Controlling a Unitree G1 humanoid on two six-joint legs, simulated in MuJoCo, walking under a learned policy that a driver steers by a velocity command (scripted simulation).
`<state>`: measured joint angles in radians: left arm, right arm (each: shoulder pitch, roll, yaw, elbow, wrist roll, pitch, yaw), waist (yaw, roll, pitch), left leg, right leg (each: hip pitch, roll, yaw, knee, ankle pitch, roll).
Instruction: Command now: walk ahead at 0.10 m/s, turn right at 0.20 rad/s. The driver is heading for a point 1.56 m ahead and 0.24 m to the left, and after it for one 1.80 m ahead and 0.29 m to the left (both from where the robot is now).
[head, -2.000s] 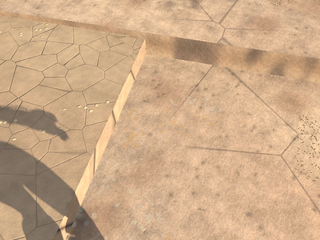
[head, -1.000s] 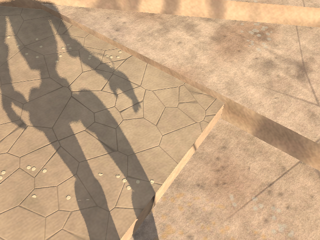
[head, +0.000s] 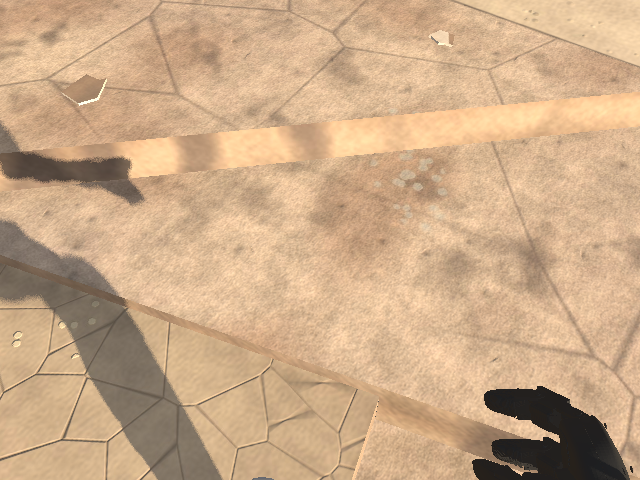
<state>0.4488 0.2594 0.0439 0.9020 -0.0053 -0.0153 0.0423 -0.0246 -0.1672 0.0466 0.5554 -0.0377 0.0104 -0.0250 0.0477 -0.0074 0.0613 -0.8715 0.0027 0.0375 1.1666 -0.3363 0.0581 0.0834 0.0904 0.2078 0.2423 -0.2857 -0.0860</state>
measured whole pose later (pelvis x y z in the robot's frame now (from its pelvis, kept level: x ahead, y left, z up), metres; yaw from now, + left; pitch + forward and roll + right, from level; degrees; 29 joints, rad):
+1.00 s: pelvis +0.10 -0.02 +0.00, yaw +6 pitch +2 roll +0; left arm 0.31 0.18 0.01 0.78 0.00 0.06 0.12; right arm 0.19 -0.20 -0.03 0.63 0.00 0.05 -0.06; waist -0.02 0.02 0.00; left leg -0.92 0.04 -0.08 1.78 -0.58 -0.11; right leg -0.18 -0.09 -0.15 0.43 -0.29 0.01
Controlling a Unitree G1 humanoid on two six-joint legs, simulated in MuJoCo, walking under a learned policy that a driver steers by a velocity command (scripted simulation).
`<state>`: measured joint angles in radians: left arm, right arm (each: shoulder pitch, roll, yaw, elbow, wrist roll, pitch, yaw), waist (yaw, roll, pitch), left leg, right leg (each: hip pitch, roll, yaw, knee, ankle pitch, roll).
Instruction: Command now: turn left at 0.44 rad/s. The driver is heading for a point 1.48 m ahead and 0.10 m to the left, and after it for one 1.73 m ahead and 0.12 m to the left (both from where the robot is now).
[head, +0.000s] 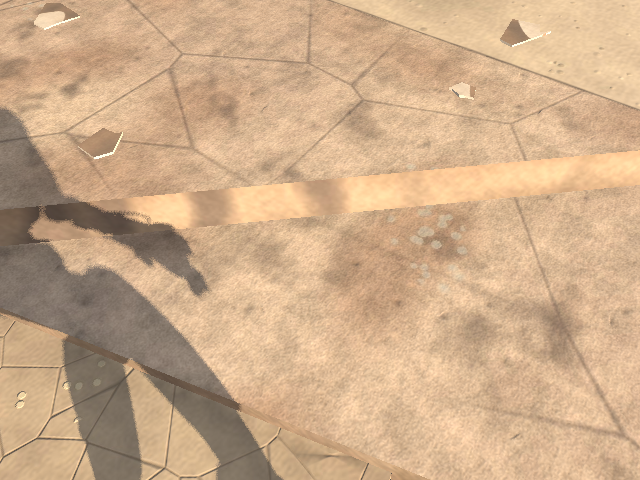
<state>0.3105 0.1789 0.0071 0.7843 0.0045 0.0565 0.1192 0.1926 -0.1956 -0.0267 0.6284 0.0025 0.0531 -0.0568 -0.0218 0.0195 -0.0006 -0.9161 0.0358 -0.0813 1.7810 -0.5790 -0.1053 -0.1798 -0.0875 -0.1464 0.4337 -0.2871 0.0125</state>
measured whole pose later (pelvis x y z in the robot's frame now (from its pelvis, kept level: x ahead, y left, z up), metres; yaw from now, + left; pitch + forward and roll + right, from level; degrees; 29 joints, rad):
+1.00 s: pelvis -0.03 -0.04 -0.01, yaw -1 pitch -2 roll +2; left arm 0.31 0.23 0.03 0.71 0.02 0.07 -0.03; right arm 0.16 -0.25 -0.08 0.70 -0.05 0.09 -0.09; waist -0.02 0.07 0.05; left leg -0.78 0.04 -0.01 1.65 -0.55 0.00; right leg -0.21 0.02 0.08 0.55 -0.29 -0.03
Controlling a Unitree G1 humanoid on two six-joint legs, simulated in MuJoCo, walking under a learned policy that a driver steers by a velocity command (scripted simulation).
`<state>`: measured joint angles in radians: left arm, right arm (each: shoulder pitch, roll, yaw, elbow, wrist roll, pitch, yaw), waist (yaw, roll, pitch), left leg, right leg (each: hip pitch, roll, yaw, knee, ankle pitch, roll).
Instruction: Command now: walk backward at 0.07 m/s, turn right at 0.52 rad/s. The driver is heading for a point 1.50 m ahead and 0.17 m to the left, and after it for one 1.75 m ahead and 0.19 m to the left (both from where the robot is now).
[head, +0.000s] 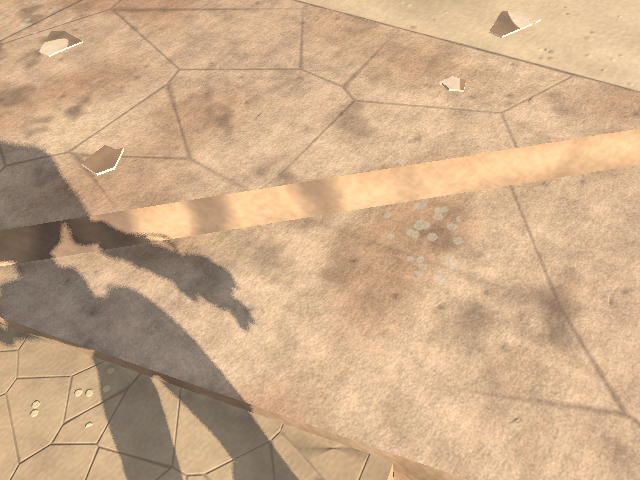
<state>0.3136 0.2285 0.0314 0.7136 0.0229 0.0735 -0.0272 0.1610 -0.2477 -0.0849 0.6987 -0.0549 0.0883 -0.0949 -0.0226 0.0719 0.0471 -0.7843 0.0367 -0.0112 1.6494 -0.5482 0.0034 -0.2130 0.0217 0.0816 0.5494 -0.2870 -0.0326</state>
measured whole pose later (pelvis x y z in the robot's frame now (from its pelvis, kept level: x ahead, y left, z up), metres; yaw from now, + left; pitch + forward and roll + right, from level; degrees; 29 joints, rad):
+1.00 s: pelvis +0.15 -0.07 +0.00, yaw +17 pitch +1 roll -1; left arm 0.45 0.18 0.04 0.79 0.02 -0.06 0.01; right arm 0.21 -0.24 -0.06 0.65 0.04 -0.01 -0.01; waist 0.04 0.05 -0.02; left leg -0.95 -0.02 -0.07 2.01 -0.39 0.02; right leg -0.12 0.01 -0.12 0.42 -0.32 -0.04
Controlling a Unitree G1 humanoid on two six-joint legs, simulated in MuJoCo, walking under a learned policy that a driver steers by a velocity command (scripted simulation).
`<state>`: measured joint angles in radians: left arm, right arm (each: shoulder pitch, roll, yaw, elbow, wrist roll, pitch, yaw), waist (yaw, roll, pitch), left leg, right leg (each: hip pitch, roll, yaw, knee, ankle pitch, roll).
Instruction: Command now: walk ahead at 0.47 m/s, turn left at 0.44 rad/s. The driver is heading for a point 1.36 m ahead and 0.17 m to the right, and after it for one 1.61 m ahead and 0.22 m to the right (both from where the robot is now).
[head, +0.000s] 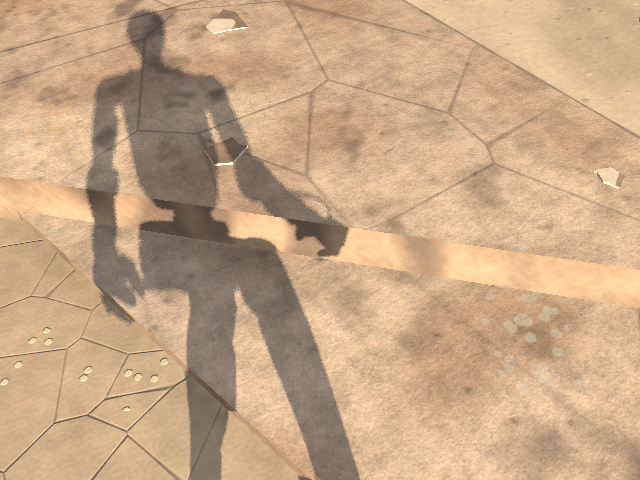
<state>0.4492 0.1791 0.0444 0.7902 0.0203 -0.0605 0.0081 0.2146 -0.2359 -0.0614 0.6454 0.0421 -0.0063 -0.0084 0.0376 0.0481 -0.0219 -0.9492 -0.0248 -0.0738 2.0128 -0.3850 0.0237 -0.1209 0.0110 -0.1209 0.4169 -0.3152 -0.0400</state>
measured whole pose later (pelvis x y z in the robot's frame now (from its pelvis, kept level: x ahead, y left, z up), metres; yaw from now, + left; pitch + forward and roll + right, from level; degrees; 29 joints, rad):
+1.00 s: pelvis +0.58 +0.00 +0.15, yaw -16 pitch +4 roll -2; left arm 0.46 0.19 0.02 0.99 0.03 -0.10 -0.03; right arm 0.15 -0.25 0.01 0.76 -0.08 -0.09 0.01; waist 0.07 0.02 -0.10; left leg -0.74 0.07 -0.12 1.34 -0.34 0.04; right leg -0.37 0.15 0.07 0.58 -0.29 -0.09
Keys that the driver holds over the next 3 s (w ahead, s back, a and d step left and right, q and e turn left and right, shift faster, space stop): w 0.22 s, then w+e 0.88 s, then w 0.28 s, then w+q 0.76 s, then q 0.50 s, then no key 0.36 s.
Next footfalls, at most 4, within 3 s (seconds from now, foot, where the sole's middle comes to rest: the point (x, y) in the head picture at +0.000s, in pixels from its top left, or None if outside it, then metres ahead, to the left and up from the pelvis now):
0.26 left None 0.30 0.13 -0.66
0.78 right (410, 415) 0.60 -0.09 -0.62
1.16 left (326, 310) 0.85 0.08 -0.62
1.64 right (506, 213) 1.03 -0.33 -0.50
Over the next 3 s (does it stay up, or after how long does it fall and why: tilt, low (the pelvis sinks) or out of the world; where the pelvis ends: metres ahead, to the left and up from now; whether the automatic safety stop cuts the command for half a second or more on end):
stays up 1.39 -0.29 0.27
